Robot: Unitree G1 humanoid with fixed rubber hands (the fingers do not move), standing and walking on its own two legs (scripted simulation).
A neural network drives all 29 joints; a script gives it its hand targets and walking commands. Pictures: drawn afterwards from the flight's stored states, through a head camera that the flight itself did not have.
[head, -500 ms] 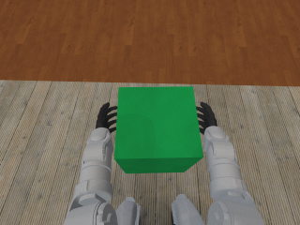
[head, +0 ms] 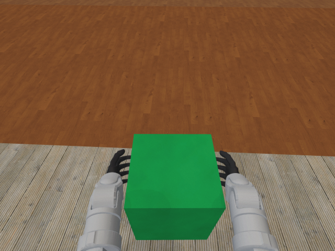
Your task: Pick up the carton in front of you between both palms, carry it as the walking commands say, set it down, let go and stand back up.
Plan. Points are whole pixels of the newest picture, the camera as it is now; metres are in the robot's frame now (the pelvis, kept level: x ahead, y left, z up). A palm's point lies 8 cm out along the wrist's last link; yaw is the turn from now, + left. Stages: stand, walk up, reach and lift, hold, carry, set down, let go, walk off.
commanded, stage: reach and lift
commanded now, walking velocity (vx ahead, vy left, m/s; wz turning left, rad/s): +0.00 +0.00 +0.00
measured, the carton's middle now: (172, 189) +0.30 +0.00 -0.05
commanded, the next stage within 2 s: hold in 0.90 s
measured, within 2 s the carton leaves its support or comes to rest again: neither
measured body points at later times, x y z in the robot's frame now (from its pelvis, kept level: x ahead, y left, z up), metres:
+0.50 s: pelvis +0.00 -0.01 +0.00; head -0.02 -0.01 +0.45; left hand +0.31 +0.15 +0.03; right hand +0.31 -0.15 +0.02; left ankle +0.01 +0.13 -0.74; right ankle +0.02 -0.13 -0.74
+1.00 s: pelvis +0.00 +0.00 +0.01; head -0.03 +0.00 +0.45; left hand +0.31 +0.15 +0.04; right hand +0.30 -0.15 +0.04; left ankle +0.01 +0.13 -0.74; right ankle +0.02 -0.13 -0.74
